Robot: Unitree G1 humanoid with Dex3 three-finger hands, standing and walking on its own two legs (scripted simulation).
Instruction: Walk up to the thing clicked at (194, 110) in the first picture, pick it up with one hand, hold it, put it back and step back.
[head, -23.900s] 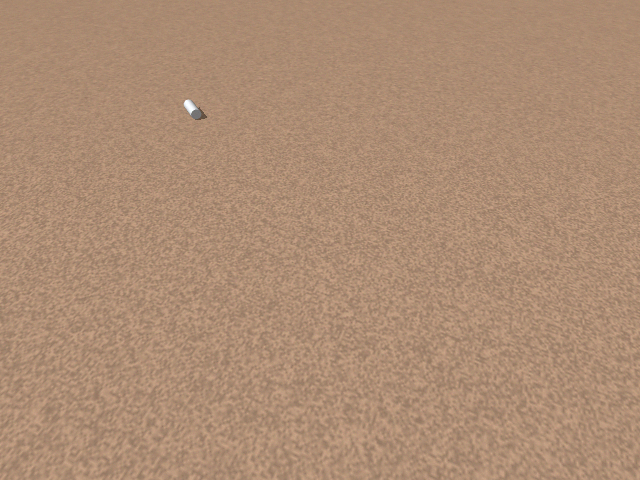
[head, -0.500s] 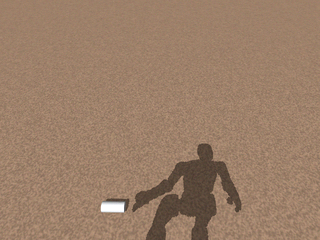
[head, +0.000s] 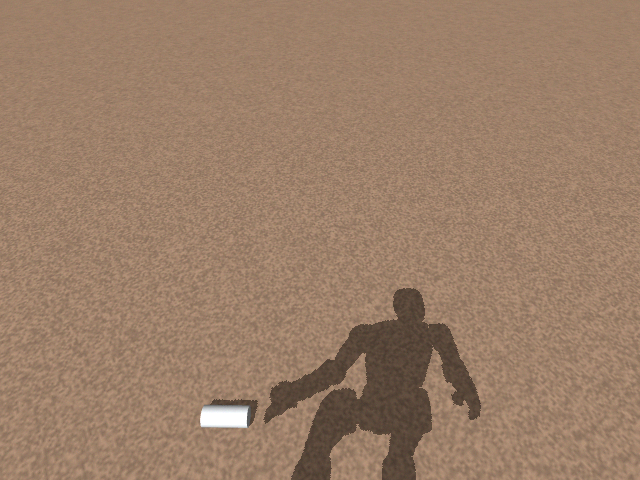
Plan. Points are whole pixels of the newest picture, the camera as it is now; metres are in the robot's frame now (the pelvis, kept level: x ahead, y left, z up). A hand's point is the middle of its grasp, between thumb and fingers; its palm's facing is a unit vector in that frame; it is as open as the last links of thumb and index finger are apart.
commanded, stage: stand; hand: left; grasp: from above
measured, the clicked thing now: (226, 416) +0.43 +0.30 -0.75
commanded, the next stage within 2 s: rise first in 0.82 s
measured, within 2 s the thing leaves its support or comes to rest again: neither
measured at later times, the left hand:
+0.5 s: hand out of the picture +0.07 +0.26 -0.16, palm faces -0.04 -0.94 -0.34, open 7.4 cm
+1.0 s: hand out of the picture +0.09 +0.25 -0.16, palm faces +0.01 -0.94 -0.34, open 7.5 cm
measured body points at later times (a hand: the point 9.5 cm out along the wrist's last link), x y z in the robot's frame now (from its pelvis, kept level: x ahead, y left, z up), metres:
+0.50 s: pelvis +0.00 +0.00 +0.00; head +0.02 +0.00 +0.45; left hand +0.07 +0.31 -0.13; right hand +0.07 -0.30 -0.13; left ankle +0.00 +0.15 -0.75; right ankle -0.01 -0.13 -0.75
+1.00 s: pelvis +0.00 +0.00 +0.00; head +0.02 +0.00 +0.45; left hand +0.09 +0.30 -0.13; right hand +0.08 -0.29 -0.13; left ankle +0.00 +0.15 -0.75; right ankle -0.01 -0.13 -0.75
